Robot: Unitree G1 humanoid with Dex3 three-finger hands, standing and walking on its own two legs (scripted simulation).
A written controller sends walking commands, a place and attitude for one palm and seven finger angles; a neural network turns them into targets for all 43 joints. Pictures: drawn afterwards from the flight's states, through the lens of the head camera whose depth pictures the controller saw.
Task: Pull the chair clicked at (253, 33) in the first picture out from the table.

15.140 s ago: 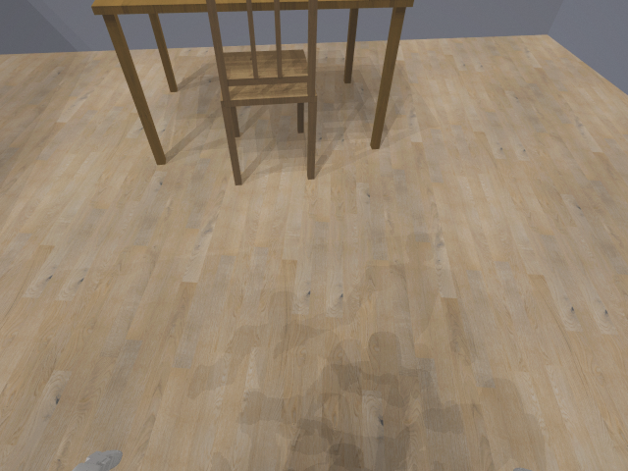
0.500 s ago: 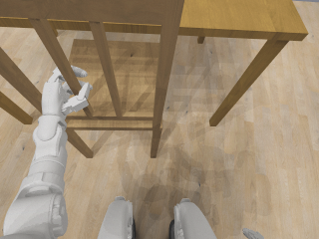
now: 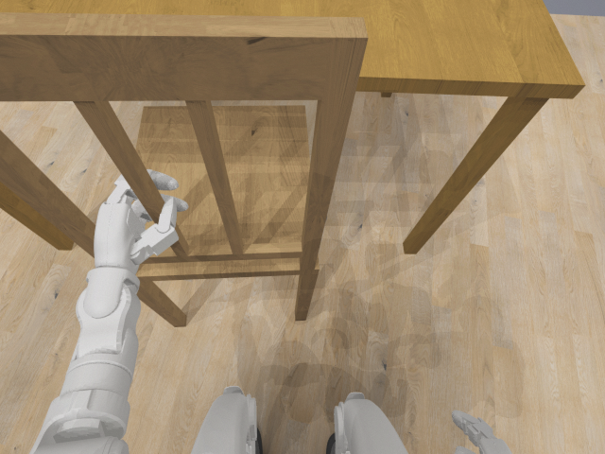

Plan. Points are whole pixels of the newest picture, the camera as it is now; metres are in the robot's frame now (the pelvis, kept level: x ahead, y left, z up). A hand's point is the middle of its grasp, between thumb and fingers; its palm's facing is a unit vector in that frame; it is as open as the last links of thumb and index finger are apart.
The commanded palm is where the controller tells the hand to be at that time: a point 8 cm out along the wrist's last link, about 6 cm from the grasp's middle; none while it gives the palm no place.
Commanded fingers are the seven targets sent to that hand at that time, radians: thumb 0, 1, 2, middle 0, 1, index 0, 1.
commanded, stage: hook a spindle and tug to test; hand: left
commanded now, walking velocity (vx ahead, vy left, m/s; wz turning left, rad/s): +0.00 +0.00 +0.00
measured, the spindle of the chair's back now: (150, 197) +0.43 +0.19 +0.04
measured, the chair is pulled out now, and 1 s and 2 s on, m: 0.03 0.14 0.22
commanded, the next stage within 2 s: step backward, pulling the chair out in 0.12 s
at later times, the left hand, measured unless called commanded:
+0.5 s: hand (179, 235) +0.38 +0.15 +0.03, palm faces +0.11 -0.99 -0.13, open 5.2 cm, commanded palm +0.36 +0.20 +0.03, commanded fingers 0.00 0.90 0.90 -0.50 -1.45 -0.50 -1.45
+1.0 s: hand (191, 306) +0.29 +0.13 +0.03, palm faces +0.05 -0.98 -0.17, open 5.1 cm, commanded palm +0.28 +0.18 +0.04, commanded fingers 0.00 0.90 0.90 -0.50 -1.45 -0.50 -1.45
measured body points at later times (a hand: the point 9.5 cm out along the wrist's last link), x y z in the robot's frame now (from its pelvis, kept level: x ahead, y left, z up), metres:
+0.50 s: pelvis +0.01 +0.00 +0.08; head +0.09 +0.01 +0.52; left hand +0.37 +0.20 +0.04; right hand +0.09 -0.26 -0.04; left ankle +0.01 +0.11 -0.63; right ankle -0.01 -0.12 -0.63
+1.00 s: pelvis -0.05 -0.01 +0.09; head +0.02 -0.02 +0.54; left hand +0.28 +0.18 +0.05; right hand +0.03 -0.27 -0.04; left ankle +0.01 +0.11 -0.63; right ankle -0.01 -0.12 -0.63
